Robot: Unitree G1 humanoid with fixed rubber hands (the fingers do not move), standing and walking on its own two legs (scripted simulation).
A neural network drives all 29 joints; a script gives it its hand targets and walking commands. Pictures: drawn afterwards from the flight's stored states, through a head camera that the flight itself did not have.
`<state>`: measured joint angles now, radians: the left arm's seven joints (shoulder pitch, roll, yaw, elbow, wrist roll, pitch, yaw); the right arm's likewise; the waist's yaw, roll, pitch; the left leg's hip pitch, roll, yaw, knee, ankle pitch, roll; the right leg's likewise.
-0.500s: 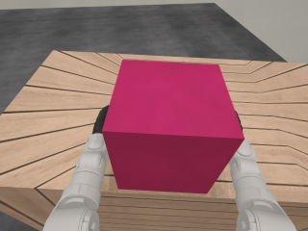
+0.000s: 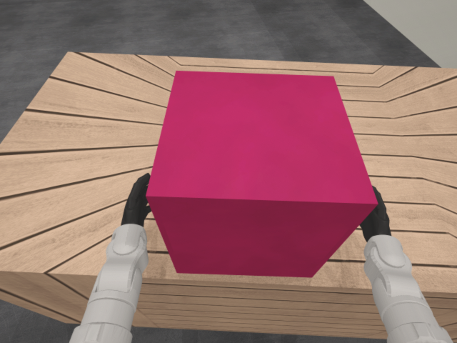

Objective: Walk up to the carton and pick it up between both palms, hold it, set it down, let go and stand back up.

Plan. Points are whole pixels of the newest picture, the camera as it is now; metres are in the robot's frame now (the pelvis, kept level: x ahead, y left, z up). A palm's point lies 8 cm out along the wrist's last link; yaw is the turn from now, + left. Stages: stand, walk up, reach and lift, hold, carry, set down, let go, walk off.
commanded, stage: set down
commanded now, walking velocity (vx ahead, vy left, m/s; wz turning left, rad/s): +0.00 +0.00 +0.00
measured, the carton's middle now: (249, 182) +0.40 -0.02 +0.05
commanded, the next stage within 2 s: none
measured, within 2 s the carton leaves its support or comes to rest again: neither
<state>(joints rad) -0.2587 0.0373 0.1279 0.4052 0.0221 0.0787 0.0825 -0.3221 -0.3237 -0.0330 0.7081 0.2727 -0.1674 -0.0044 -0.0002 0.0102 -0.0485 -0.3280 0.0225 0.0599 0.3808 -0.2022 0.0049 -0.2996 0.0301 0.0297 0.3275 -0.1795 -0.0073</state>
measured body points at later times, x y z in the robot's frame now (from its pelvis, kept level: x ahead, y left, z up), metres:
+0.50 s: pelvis -0.04 +0.00 +0.00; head -0.01 +0.00 +0.45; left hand +0.28 +0.19 +0.02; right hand +0.27 -0.26 +0.02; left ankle -0.02 +0.11 -0.75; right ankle -0.02 -0.12 -0.75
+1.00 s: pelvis -0.04 -0.01 +0.00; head -0.03 +0.00 +0.45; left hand +0.21 +0.19 +0.00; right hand +0.20 -0.25 +0.01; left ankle -0.02 +0.11 -0.75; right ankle -0.02 -0.12 -0.75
